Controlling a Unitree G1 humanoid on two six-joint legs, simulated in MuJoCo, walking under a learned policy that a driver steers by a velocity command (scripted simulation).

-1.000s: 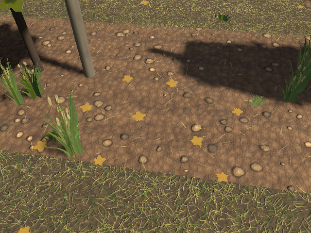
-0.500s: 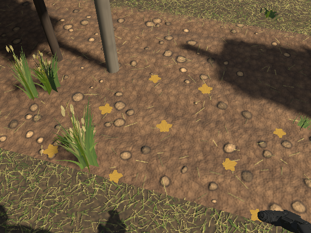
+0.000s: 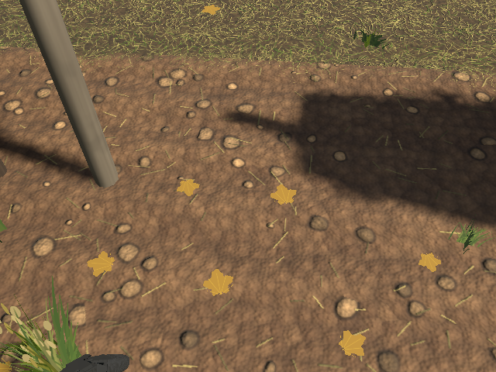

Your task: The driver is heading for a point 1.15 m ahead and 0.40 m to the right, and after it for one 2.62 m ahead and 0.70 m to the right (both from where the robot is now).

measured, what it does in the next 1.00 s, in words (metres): walks ahead: right foot, then left foot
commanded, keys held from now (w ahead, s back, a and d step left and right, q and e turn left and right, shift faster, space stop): w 0.56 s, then w+e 0.44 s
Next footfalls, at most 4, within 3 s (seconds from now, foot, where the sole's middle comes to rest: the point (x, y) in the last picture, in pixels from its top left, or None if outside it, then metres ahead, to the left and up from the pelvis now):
0.04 right None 0.19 -0.12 -0.77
0.62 left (201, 368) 0.51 0.13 -0.77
1.18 right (291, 271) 0.77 -0.14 -0.77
1.68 left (260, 185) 1.11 -0.08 -0.77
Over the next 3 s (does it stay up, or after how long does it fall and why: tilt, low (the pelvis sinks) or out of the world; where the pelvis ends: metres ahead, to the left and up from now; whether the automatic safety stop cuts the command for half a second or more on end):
stays up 1.19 -0.32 0.01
